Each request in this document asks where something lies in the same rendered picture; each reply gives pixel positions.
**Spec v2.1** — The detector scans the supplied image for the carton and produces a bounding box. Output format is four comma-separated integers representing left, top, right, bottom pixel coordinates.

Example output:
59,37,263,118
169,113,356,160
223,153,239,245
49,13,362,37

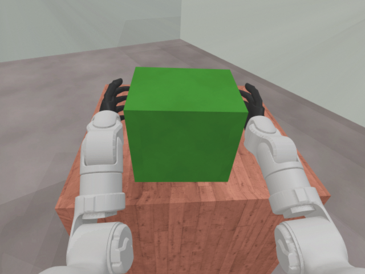
123,67,249,182

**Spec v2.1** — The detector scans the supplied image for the robot left upper arm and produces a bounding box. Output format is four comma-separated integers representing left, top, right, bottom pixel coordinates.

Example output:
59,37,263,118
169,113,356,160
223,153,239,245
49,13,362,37
39,221,133,274

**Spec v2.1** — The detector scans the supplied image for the robot left forearm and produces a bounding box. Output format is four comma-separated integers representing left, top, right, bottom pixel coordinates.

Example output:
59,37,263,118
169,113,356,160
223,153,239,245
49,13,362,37
66,110,125,263

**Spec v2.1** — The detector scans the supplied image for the pedestal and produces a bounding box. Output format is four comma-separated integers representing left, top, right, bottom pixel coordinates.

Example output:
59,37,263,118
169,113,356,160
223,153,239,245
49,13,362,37
55,84,331,274

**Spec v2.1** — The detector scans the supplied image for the robot left hand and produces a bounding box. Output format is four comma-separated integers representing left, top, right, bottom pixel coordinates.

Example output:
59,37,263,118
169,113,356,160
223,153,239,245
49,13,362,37
99,78,130,121

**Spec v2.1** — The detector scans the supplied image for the robot right forearm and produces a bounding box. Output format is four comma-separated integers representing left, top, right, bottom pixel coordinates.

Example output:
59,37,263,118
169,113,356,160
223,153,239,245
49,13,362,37
244,116,348,260

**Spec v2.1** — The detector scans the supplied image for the robot right upper arm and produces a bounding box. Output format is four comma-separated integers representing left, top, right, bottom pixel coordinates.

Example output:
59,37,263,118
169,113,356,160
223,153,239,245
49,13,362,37
274,216,365,274

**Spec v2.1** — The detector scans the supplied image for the robot right hand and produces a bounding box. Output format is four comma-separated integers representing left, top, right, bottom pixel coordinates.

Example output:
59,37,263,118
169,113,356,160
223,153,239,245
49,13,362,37
239,83,265,129

